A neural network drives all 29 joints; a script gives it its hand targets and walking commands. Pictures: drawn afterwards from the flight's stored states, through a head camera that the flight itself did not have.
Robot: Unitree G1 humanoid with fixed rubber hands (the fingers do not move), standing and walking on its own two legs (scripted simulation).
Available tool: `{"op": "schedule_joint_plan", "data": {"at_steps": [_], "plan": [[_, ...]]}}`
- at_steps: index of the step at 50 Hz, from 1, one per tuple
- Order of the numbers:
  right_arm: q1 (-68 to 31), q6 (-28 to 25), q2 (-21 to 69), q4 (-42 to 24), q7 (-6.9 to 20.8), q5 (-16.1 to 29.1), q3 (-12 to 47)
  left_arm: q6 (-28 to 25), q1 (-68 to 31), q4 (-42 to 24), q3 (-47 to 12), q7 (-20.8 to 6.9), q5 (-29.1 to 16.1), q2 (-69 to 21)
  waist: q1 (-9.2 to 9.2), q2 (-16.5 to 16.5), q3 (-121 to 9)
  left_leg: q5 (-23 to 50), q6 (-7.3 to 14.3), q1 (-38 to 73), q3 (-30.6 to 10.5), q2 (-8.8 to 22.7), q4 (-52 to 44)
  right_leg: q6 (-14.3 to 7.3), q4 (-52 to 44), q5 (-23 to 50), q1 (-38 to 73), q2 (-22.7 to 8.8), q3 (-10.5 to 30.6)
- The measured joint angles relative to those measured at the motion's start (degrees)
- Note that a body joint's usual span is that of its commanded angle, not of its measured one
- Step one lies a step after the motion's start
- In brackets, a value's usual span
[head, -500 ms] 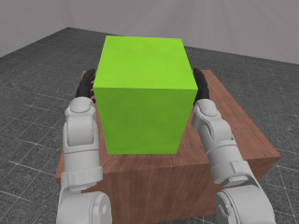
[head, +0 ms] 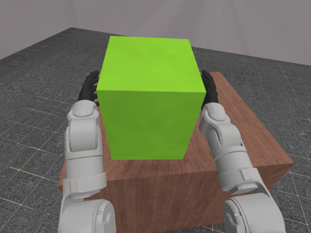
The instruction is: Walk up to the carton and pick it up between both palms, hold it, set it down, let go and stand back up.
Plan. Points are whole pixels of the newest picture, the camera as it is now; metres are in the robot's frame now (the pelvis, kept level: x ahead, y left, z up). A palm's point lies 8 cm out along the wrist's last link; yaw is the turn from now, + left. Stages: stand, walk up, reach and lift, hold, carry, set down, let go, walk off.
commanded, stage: hold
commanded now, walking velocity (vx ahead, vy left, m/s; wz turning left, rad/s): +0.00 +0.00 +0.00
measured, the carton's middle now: (149, 101) +0.41 +0.01 +0.18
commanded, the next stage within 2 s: set down in 1.58 s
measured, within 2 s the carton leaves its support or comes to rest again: neither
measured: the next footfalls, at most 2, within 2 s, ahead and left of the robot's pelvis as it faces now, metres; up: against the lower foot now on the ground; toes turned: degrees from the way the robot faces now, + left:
none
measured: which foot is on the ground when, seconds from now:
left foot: down 0.00-1.00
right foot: down 0.00-1.00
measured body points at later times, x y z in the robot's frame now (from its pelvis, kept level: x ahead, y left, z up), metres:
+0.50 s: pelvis -0.01 +0.00 +0.00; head -0.06 +0.03 +0.45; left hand +0.37 +0.15 +0.21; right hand +0.37 -0.14 +0.21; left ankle +0.06 +0.11 -0.75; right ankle +0.00 -0.11 -0.75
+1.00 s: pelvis +0.00 +0.00 +0.00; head -0.04 +0.04 +0.45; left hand +0.38 +0.15 +0.20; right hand +0.38 -0.14 +0.21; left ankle +0.06 +0.11 -0.75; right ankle +0.00 -0.11 -0.75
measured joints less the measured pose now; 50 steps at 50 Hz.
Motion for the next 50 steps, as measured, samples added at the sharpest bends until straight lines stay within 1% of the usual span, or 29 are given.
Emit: {"op": "schedule_joint_plan", "data": {"at_steps": [4,9,11,18,26,32,41,47,50], "plan": [[0.48,0.25,-0.1,0.3,0.19,-0.2,0.17,0.32,0.6,0.15,-0.47,0.15,-0.04,-0.02,0.09,0.17,-0.37,0.02,0.02,-0.21,0.13,-0.08,-0.05,-0.06,0.31,-0.17,-0.41,-0.1,0.11],[1.48,-0.13,-0.65,-2.26,0.0,1.04,1.01,0.17,1.68,-2.35,-1.43,0.78,-0.98,-0.1,-0.29,0.33,0.12,-0.25,-0.1,-0.35,-0.06,0.11,0.73,-0.04,0.27,-0.06,-0.11,0.09,-0.06],[1.5,0.08,-0.8,-2.62,-0.08,1.01,1.01,-0.17,1.7,-2.21,-1.34,0.88,-1.04,-0.31,-0.34,0.41,-0.27,-0.32,-0.06,-0.4,-0.05,0.15,0.86,-0.04,0.38,-0.08,-0.17,0.12,-0.04],[-0.22,0.52,0.05,0.76,0.69,-1.09,-1.17,0.27,-0.78,1.4,0.0,0.44,0.18,-0.33,0.05,0.09,-1.4,0.55,-0.04,0.16,0.24,0.14,-0.51,-0.22,0.49,0.08,-0.41,0.1,0.23],[-1.96,-0.09,0.33,2.82,0.75,-1.91,-1.9,-0.25,-2.62,3.16,1.5,-0.1,0.8,-0.27,0.94,-0.04,-0.62,1.42,-0.09,-0.07,0.32,0.23,-1.24,-0.36,0.78,0.43,-1.16,0.19,0.29],[-2.05,-0.56,1.17,3.62,0.77,-2.91,-2.75,-0.78,-2.75,4.2,1.85,-0.44,0.5,0.21,0.92,-0.34,-0.45,1.73,-0.04,-0.99,-0.11,0.13,-1.28,-0.37,0.69,0.59,-1.87,0.13,-0.16],[-1.35,-1.51,0.81,2.17,0.52,-2.15,-2.11,-1.77,-1.69,3.18,-0.04,0.26,-0.92,1.11,0.03,-0.86,-0.94,0.82,0.08,-1.82,-0.22,-0.06,-0.21,-0.1,0.49,0.35,-2.06,-0.06,-0.27],[-0.71,-0.77,-0.29,1.32,0.69,-0.31,-0.83,-0.4,-0.66,1.23,-0.76,0.74,-0.44,0.33,0.18,-0.86,-1.12,0.07,0.16,-1.12,0.53,-0.02,0.07,0.06,0.21,0.17,-1.36,-0.09,0.48],[0.03,-0.62,-0.74,0.08,0.54,0.92,0.44,0.29,0.73,-1.09,-1.27,0.93,-0.48,0.07,0.13,-0.67,-0.93,-0.32,0.15,-0.63,0.73,0.07,0.34,0.15,-0.02,0.13,-0.72,-0.03,0.7]]}}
